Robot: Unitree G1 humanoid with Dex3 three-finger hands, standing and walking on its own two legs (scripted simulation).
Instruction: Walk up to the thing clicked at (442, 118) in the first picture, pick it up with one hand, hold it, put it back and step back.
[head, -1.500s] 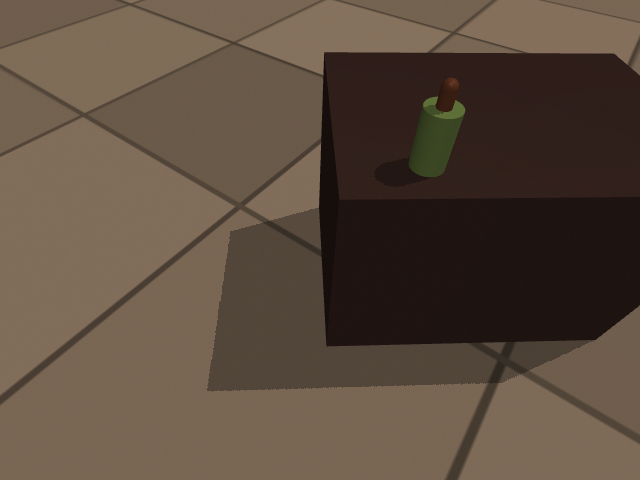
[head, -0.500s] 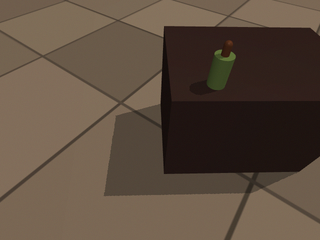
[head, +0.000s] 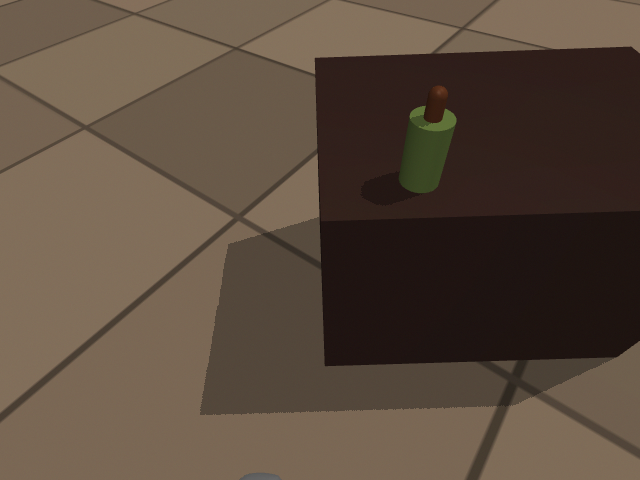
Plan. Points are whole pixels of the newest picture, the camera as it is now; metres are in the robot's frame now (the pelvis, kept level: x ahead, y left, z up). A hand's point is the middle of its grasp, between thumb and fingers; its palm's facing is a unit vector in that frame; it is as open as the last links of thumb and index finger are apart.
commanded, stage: walk up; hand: right
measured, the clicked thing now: (428, 138) +0.67 -0.20 +0.04
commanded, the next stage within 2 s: stand in 1.88 s
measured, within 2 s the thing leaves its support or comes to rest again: neither
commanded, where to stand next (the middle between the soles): +0.25 +0.01 m, yaw +0 degrees
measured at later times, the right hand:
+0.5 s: hand (484, 391) +0.25 -0.24 -0.12, palm faces -0.04 +0.92 -0.39, open 7.3 cm
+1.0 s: hand (481, 388) +0.27 -0.25 -0.15, palm faces -0.03 +0.94 -0.35, open 7.3 cm
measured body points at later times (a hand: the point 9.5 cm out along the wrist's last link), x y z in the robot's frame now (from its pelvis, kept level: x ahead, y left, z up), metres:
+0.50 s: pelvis +0.16 +0.02 +0.00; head +0.18 +0.05 +0.45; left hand +0.20 +0.34 -0.13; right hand +0.26 -0.28 -0.09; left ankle +0.21 +0.14 -0.73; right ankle +0.17 -0.12 -0.68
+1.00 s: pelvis +0.20 +0.01 +0.00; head +0.23 +0.01 +0.44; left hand +0.32 +0.31 -0.13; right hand +0.27 -0.29 -0.13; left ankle +0.19 +0.14 -0.73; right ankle +0.25 -0.12 -0.73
